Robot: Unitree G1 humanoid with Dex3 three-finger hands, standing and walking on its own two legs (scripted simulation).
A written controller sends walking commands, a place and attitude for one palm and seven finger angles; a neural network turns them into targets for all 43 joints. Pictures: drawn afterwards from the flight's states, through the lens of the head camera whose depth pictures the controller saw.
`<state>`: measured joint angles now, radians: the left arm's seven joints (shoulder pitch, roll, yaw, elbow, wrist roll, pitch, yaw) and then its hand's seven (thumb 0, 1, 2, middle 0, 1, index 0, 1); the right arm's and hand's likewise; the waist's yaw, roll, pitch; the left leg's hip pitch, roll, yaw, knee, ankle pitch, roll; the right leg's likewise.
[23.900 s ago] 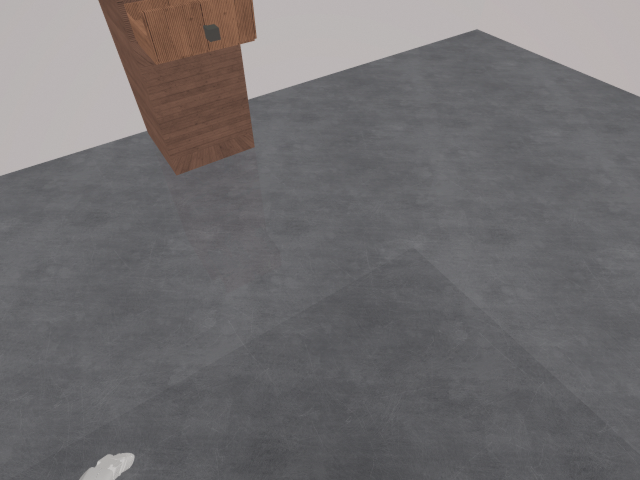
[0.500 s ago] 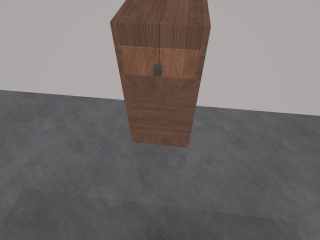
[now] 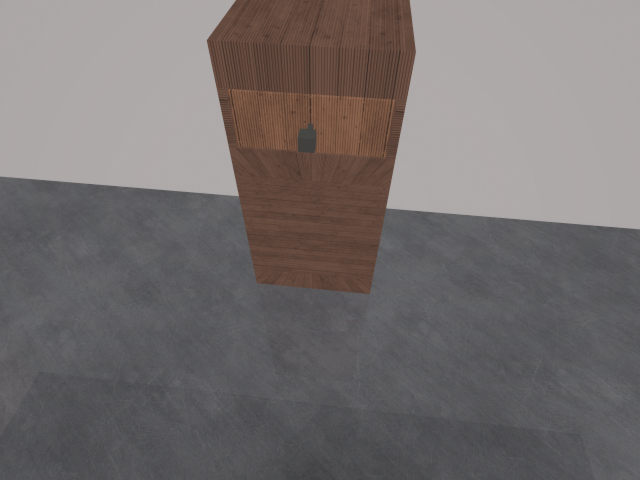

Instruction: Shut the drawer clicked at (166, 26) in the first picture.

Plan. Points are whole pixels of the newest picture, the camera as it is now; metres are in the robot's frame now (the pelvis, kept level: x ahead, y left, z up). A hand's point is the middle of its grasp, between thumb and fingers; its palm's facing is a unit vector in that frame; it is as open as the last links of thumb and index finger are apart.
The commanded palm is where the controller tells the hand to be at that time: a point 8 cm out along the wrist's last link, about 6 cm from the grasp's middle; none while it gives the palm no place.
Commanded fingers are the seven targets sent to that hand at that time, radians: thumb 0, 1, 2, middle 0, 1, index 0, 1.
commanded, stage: look to check the result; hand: left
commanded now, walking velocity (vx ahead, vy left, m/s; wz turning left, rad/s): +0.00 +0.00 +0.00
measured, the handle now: (308, 135) +0.85 +0.08 -0.06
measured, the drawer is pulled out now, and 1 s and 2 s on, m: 0.00 0.00 0.00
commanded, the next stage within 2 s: stand and wait in 0.32 s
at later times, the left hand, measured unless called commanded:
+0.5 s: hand out of the picture +0.07 +0.22 -0.16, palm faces -0.01 -0.95 -0.30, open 7.4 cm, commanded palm none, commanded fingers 0.00 0.90 0.90 -0.20 -0.30 -0.20 -0.30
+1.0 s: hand out of the picture +0.09 +0.21 -0.16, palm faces -0.02 -0.95 -0.32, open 7.4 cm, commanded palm none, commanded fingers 0.00 0.90 0.90 -0.20 -0.30 -0.20 -0.30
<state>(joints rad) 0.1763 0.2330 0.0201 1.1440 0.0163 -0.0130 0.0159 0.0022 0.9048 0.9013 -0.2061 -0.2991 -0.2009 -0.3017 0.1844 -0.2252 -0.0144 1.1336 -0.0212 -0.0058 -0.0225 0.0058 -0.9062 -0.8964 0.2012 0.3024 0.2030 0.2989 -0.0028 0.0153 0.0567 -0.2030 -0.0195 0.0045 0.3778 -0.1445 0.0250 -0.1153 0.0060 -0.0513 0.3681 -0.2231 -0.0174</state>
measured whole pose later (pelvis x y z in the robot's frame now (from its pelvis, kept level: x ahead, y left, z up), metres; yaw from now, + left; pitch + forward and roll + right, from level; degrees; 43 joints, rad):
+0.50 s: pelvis +0.02 -0.01 +0.00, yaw +0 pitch -2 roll +0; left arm 0.14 0.27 0.02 1.15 0.02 -0.02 0.01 0.00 0.90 0.90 -0.21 -0.30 -0.20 -0.30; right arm 0.14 -0.28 -0.01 1.14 -0.02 -0.01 -0.02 0.01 -0.91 -0.90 0.20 0.30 0.20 0.30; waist 0.00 0.02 0.06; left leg -0.16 -0.01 0.01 0.34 -0.15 0.01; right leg -0.07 0.02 -0.04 0.32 -0.22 -0.03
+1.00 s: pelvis +0.03 -0.02 +0.00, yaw -1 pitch -2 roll +0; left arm 0.13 0.29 0.02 1.14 0.01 -0.02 0.01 0.00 0.90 0.90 -0.21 -0.30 -0.20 -0.30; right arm 0.13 -0.29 -0.01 1.14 -0.02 -0.01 -0.02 0.01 -0.90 -0.90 0.20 0.30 0.20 0.30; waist 0.00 0.01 0.05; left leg -0.13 0.00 0.01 0.32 -0.15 0.00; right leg -0.05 0.03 -0.04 0.30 -0.22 -0.04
